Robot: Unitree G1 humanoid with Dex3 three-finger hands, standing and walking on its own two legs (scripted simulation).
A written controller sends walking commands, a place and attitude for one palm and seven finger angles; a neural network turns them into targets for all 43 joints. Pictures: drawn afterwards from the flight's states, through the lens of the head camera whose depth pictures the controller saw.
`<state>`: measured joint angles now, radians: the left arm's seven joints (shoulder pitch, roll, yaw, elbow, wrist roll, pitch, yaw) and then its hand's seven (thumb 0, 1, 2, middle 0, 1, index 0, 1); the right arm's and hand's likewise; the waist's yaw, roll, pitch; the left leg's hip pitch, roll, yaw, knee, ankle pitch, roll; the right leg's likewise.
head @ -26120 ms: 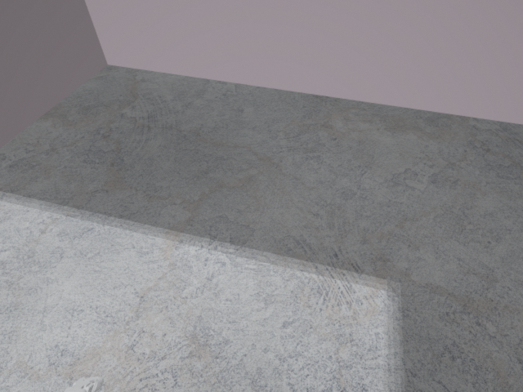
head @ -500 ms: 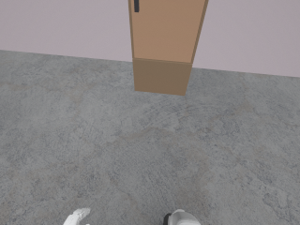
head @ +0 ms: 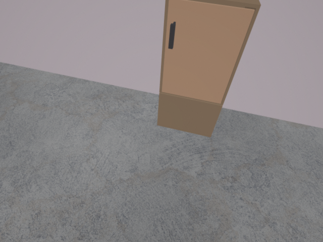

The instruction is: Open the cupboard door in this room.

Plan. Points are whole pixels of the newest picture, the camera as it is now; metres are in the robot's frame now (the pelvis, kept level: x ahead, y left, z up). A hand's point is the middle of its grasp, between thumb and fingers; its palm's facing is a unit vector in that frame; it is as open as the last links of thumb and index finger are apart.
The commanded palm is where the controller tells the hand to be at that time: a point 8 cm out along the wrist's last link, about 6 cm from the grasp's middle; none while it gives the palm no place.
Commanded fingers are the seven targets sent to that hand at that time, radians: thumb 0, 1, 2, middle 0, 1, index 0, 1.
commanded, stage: stand and wait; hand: left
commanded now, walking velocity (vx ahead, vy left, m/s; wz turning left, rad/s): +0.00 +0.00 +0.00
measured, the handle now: (172, 35) +1.14 +0.02 +0.04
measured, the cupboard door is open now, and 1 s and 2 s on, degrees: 0 0 0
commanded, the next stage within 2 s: look at it before walking up in 0.60 s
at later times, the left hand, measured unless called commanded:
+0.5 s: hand out of the picture +0.01 +0.17 -0.18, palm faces +0.01 -0.99 -0.15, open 7.3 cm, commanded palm none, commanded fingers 0.00 0.90 0.90 -0.20 -0.30 -0.20 -0.30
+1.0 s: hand out of the picture +0.03 +0.17 -0.18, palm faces +0.00 -0.99 -0.16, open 7.3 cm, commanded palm none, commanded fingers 0.00 0.90 0.90 -0.20 -0.30 -0.20 -0.30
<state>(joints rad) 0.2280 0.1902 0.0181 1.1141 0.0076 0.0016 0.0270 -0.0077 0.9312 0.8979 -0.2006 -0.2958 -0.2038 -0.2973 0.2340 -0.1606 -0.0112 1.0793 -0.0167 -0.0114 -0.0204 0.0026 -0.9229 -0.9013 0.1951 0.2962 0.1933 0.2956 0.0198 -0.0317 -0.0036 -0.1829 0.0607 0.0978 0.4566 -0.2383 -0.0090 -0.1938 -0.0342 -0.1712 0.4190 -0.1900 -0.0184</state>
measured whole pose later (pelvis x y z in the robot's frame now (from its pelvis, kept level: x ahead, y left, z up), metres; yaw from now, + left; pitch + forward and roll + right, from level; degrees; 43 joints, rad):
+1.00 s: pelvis +0.04 +0.02 +0.00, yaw -2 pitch -1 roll +0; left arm 0.30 0.12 -0.01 1.16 0.01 -0.01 0.05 0.00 0.91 0.90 -0.20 -0.30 -0.20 -0.30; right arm 0.31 -0.11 -0.01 1.16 -0.01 -0.02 -0.04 0.00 -0.91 -0.90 0.20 0.30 0.20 0.30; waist 0.00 -0.01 0.04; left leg -0.09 0.02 0.14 0.37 -0.27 0.01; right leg -0.15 -0.06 -0.13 0.41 -0.24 0.01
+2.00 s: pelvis +0.20 +0.00 -0.01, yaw -3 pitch +1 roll +1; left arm 0.47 0.08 0.01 1.21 0.03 -0.05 0.03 0.00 0.91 0.90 -0.20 -0.30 -0.21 -0.30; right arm 0.09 -0.19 -0.05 1.02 -0.02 -0.02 0.01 0.00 -0.92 -0.90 0.20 0.30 0.19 0.30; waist 0.04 -0.02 0.12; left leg -0.53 0.08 0.14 0.70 -0.16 0.01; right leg 0.08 -0.06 -0.16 0.36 -0.45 0.02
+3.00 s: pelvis +0.52 -0.02 +0.00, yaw -11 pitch +1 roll +0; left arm 0.24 0.17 0.05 1.10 0.02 -0.01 0.00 0.00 0.91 0.90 -0.20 -0.30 -0.20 -0.30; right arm 0.25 -0.15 -0.04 1.07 -0.03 -0.06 -0.02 -0.01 -0.93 -0.90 0.20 0.30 0.20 0.30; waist 0.00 -0.03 0.06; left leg -0.19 0.04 0.18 0.43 -0.25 0.03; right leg -0.46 -0.09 -0.06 0.99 -0.36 0.01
